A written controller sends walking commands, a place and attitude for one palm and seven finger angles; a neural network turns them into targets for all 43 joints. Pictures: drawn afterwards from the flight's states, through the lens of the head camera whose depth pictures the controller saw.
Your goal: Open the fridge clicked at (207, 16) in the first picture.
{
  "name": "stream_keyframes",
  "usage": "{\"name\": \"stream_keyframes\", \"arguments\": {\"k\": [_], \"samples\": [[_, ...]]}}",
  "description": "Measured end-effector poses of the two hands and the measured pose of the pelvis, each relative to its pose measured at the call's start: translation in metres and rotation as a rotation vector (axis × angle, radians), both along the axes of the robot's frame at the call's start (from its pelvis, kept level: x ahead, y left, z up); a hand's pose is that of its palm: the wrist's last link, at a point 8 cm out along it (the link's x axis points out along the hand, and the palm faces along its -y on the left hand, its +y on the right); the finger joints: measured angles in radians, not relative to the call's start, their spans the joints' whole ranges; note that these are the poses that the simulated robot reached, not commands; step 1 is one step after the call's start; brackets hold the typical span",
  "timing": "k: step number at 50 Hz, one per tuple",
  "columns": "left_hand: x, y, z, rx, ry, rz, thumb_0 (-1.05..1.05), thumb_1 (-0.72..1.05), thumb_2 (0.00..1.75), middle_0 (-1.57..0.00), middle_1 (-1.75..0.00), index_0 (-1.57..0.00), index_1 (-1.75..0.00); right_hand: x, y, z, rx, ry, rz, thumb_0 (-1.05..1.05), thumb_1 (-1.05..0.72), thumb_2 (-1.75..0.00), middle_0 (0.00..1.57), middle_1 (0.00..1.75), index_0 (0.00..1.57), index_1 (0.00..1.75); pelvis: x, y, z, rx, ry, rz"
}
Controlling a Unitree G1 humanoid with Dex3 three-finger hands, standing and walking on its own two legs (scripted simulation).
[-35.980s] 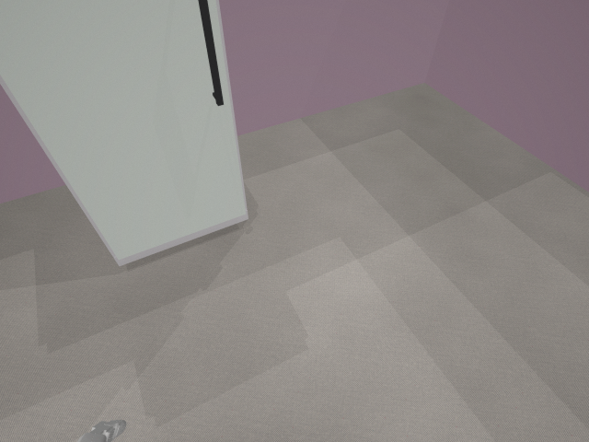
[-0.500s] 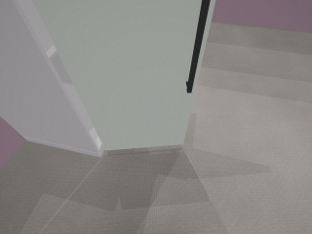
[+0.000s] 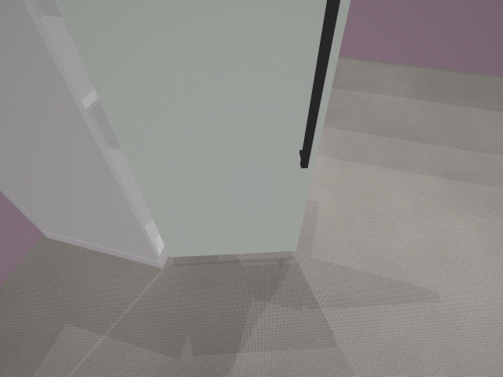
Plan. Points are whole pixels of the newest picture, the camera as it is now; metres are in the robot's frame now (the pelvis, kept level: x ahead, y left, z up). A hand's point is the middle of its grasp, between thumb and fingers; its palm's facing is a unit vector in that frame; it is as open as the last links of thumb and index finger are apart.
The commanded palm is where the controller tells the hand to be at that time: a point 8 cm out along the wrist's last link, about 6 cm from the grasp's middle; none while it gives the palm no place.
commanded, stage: let the arm hang, fingers relaxed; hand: right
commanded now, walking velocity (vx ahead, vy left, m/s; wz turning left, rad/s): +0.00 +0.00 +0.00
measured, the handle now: (315, 89) +0.67 -0.09 +0.11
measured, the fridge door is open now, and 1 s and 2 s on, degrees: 72 72 72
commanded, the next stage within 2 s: look to check the result in 0.06 s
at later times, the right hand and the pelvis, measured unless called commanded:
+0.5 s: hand out of the picture +0.01 -0.17 -0.18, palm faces -0.02 +0.98 -0.17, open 7.4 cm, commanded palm none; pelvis +0.01 -0.01 +0.00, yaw +1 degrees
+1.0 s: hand out of the picture +0.01 -0.17 -0.18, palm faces -0.03 +0.98 -0.18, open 7.4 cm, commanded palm none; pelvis +0.00 +0.00 +0.00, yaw +1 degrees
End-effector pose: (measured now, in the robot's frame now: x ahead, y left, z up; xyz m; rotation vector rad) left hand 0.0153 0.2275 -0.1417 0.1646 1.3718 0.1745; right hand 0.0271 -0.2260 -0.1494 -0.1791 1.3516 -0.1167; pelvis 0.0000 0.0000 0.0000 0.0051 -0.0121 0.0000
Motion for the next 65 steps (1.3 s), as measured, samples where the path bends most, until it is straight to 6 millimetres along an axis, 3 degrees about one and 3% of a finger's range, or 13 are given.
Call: {"name": "stream_keyframes", "arguments": {"k": [21,45,65], "samples": [[-0.015,-0.011,-0.002,-0.013,0.055,0.026,0.0,0.91,0.9,-0.2,-0.3,-0.2,-0.3,-0.022,0.003,-0.002,0.017,0.081,-0.01,0.0,-0.91,-0.9,0.2,0.3,0.2,0.3,0.005,-0.005,0.0,-0.001,0.0,0.008],[-0.017,-0.011,-0.002,-0.016,0.044,0.033,0.0,0.91,0.9,-0.2,-0.3,-0.2,-0.3,-0.018,0.004,-0.001,0.012,0.06,-0.007,0.0,-0.91,-0.9,0.2,0.3,0.2,0.3,0.004,-0.004,0.0,-0.001,-0.006,0.01],[-0.023,-0.009,-0.003,-0.023,0.055,0.035,0.0,0.91,0.9,-0.2,-0.3,-0.2,-0.3,-0.026,0.01,-0.001,0.017,0.072,-0.009,0.0,-0.91,-0.9,0.2,0.3,0.2,0.3,0.0,0.0,0.001,0.0,-0.006,0.009]]}}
